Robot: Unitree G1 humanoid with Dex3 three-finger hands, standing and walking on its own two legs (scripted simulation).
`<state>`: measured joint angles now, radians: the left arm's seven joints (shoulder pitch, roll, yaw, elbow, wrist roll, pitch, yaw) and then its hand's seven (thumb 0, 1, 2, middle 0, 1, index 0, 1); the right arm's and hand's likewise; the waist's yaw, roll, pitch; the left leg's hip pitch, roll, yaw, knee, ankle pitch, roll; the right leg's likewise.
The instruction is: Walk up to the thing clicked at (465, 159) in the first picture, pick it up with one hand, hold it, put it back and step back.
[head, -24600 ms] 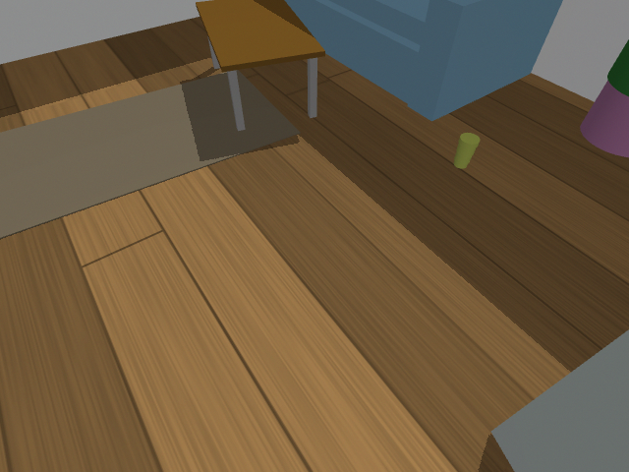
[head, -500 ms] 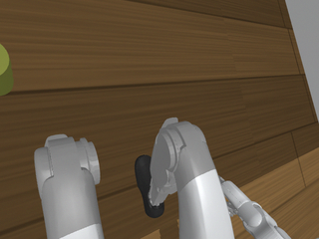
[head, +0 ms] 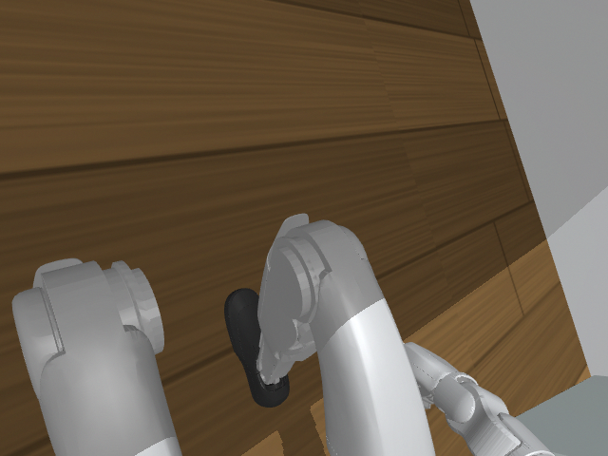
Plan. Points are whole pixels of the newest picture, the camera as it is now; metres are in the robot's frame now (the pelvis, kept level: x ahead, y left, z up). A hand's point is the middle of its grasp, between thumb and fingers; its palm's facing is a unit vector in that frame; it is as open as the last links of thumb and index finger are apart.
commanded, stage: close in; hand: left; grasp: from the side
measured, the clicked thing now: out of the picture +0.48 +0.30 -0.21
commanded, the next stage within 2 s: rest palm in 0.24 s
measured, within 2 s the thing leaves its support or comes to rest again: leaves its support in 1.46 s
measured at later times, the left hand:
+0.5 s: hand out of the picture +0.46 +0.30 -0.17, palm faces +0.48 -0.88 +0.00, open 16.9 cm
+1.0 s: hand out of the picture +0.47 +0.30 -0.17, palm faces +0.49 -0.87 +0.00, open 11.5 cm
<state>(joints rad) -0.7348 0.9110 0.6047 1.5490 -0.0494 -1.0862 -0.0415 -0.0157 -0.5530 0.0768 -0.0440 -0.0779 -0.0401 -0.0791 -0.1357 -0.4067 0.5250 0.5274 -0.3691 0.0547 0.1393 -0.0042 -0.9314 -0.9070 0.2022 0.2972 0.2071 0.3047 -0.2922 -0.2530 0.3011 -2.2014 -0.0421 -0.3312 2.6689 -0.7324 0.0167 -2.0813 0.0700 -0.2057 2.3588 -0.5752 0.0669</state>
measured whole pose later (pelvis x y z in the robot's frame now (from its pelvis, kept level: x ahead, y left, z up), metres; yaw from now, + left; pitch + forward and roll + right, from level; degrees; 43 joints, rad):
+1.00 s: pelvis +0.00 +0.00 +0.01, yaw -2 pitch +15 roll -20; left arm -0.82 0.97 0.56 1.59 0.01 -1.10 0.12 0.00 -0.07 0.51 -0.55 -0.59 -0.50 -0.59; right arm -0.16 -0.39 0.56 0.51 -0.38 0.09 0.15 -0.01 -0.89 -0.89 0.20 0.30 0.21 0.30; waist -0.33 -0.28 0.32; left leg -2.21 -0.03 -0.35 2.65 -0.74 0.02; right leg -2.09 0.07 -0.23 2.33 -0.56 0.08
